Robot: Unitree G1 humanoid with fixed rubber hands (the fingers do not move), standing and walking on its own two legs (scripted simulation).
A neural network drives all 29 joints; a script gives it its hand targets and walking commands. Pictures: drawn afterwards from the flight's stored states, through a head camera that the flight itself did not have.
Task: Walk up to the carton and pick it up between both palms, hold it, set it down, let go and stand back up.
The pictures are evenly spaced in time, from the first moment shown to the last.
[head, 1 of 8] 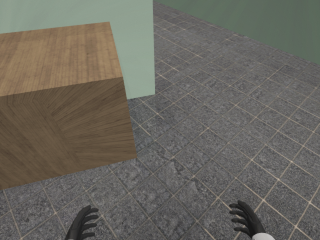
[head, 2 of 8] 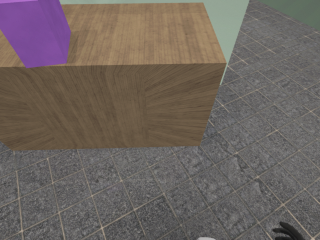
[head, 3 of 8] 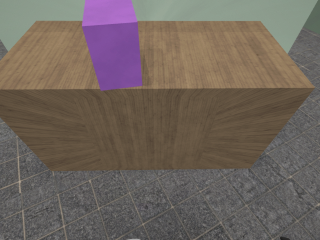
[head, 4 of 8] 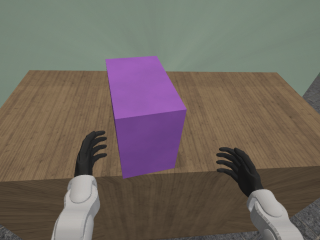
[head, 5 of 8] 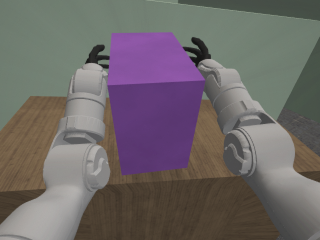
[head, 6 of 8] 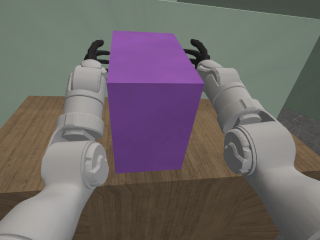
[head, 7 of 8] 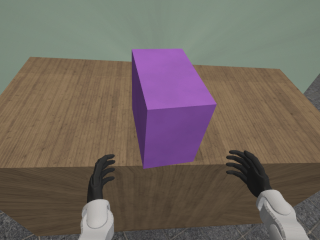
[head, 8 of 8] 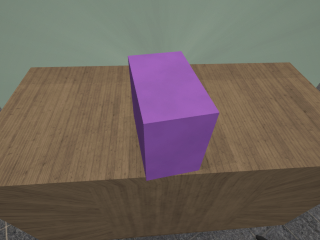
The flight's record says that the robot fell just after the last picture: no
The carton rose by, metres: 0.19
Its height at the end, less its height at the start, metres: +0.00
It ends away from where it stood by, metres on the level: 0.06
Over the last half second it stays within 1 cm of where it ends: yes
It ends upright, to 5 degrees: yes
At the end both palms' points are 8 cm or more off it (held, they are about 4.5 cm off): yes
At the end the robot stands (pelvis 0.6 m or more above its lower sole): yes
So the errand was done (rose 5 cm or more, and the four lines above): yes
